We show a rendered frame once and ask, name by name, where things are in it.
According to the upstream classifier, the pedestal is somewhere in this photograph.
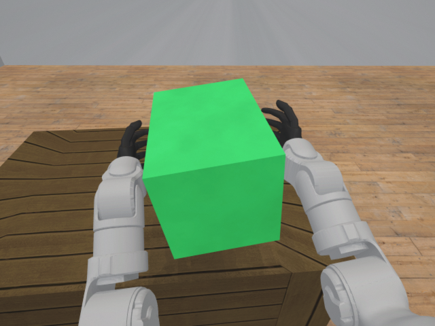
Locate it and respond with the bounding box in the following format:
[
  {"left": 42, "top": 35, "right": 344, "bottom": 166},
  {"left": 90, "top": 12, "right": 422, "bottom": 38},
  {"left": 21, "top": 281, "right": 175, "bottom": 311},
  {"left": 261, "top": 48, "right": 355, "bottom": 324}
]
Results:
[{"left": 0, "top": 125, "right": 355, "bottom": 326}]

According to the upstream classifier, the carton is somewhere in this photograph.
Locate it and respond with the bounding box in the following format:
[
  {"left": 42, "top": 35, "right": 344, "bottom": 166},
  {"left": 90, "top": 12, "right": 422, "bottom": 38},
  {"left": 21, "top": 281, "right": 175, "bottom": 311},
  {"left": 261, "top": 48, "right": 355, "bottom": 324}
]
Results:
[{"left": 142, "top": 78, "right": 285, "bottom": 259}]

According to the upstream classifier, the robot left upper arm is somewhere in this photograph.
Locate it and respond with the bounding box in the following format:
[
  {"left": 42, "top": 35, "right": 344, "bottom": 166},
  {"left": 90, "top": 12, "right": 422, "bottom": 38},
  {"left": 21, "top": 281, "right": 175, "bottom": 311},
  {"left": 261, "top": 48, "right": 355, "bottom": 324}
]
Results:
[{"left": 80, "top": 287, "right": 160, "bottom": 326}]

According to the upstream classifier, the robot right hand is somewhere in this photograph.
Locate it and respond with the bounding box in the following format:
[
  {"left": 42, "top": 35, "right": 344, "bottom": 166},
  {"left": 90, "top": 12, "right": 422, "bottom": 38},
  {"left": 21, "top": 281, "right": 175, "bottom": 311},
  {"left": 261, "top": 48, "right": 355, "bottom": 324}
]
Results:
[{"left": 261, "top": 100, "right": 302, "bottom": 149}]

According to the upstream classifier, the robot right upper arm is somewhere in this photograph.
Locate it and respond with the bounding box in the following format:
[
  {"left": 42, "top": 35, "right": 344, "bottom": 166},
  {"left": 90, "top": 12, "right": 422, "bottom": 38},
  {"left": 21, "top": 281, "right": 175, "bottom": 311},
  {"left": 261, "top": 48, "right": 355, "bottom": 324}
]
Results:
[{"left": 321, "top": 255, "right": 435, "bottom": 326}]

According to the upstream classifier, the robot right forearm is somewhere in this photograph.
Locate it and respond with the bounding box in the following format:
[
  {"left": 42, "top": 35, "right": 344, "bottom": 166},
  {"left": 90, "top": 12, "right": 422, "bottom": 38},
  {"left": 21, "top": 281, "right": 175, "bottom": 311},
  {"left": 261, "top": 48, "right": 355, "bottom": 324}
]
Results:
[{"left": 283, "top": 138, "right": 409, "bottom": 307}]

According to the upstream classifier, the robot left forearm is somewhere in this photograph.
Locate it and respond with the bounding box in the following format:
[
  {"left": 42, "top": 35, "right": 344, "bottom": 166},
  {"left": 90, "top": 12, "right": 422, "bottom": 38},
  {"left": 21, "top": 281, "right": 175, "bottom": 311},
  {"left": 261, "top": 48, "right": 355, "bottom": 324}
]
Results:
[{"left": 78, "top": 156, "right": 148, "bottom": 326}]

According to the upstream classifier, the robot left hand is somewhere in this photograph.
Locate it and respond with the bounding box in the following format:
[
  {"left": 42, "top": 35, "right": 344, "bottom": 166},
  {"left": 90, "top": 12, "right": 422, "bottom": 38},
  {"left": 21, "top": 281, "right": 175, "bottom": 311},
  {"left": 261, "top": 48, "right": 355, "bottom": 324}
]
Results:
[{"left": 117, "top": 120, "right": 149, "bottom": 169}]

